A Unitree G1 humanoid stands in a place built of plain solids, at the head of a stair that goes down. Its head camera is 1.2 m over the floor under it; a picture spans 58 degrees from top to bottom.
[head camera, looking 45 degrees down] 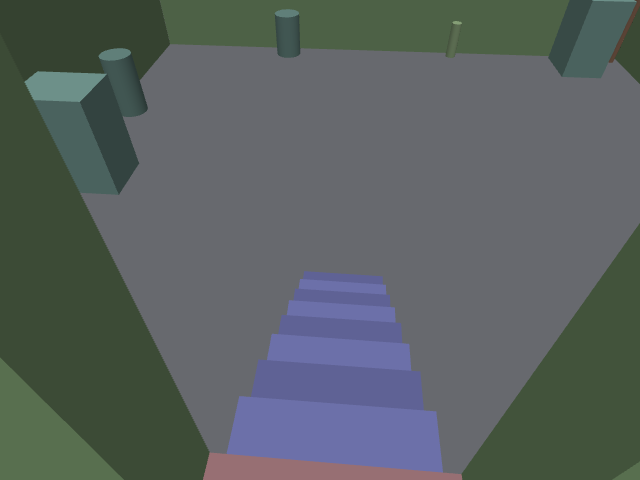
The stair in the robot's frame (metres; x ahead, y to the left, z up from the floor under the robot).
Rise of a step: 0.19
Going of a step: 0.24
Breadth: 0.65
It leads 5 degrees to the right of straight ahead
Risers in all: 9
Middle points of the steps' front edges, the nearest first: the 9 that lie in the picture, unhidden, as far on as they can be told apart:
0.39 -0.04 0.00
0.63 -0.05 -0.19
0.87 -0.07 -0.38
1.12 -0.09 -0.58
1.36 -0.11 -0.77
1.60 -0.13 -0.96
1.85 -0.15 -1.15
2.09 -0.17 -1.34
2.34 -0.19 -1.53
